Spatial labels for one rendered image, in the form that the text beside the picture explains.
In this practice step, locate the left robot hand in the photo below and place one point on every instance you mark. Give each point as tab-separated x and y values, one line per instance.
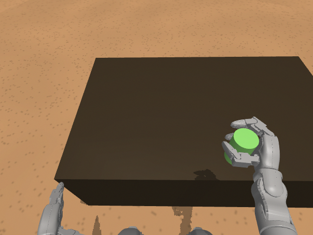
50	222

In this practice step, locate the right robot arm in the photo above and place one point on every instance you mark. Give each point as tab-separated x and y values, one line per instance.
271	211

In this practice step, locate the can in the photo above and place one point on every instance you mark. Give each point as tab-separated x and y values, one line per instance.
243	140

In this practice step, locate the right robot hand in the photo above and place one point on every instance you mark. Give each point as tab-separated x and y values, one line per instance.
266	154

